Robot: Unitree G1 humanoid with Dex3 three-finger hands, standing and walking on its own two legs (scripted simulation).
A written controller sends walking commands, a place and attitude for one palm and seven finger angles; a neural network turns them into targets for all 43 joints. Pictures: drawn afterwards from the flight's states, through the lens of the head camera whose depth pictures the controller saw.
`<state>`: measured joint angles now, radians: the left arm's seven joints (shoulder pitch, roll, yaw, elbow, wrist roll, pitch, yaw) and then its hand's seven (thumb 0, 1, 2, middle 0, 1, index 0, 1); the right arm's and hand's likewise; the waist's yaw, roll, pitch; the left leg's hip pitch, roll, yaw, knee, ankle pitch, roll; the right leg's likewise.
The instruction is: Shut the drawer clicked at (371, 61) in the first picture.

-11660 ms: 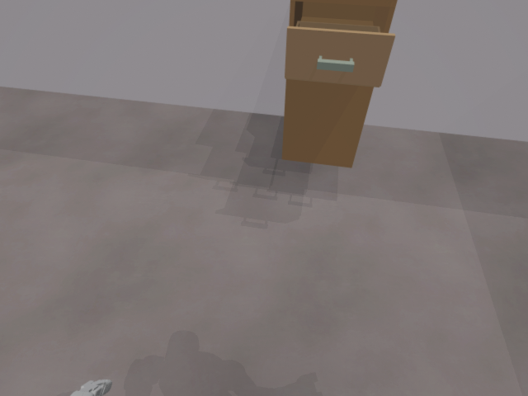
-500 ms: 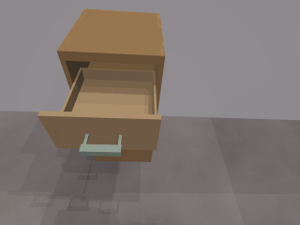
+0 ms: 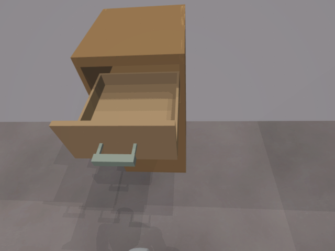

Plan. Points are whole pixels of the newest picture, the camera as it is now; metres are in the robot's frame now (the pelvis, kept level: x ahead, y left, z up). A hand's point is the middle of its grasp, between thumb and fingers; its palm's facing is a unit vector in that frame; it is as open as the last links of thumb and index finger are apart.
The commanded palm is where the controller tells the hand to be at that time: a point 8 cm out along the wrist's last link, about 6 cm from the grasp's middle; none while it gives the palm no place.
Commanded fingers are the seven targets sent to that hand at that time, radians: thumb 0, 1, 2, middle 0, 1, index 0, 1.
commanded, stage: come to a stop and stand still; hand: left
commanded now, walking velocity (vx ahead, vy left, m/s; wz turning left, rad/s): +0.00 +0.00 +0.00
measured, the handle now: (115, 153) +0.38 +0.20 -0.04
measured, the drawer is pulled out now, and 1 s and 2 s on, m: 0.29 0.29 0.29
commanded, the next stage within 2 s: look again from close up in 0.54 s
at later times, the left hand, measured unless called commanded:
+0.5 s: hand out of the picture +0.02 +0.22 -0.18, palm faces +0.02 -0.98 -0.21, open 7.4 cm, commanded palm none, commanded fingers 0.00 0.90 0.90 -0.20 -0.30 -0.20 -0.30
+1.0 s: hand out of the picture +0.01 +0.23 -0.19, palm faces -0.01 -0.97 -0.24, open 7.4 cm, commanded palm none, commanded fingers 0.00 0.90 0.90 -0.20 -0.30 -0.20 -0.30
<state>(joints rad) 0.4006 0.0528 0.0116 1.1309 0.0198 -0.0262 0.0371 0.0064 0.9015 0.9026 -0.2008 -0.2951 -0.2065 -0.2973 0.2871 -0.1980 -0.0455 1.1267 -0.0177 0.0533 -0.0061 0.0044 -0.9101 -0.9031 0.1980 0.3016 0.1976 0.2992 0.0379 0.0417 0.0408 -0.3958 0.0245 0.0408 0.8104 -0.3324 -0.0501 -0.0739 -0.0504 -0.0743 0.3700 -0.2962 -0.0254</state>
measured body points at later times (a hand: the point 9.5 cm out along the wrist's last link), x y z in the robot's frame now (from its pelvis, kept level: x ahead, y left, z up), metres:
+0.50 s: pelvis +0.00 +0.04 -0.01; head +0.00 +0.04 +0.44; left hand +0.02 +0.27 -0.16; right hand +0.06 -0.19 -0.16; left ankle +0.02 +0.15 -0.75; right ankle -0.06 -0.09 -0.75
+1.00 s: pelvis -0.01 +0.04 -0.02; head +0.01 +0.04 +0.43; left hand +0.02 +0.28 -0.17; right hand +0.00 -0.19 -0.18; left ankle +0.02 +0.15 -0.75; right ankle -0.06 -0.09 -0.75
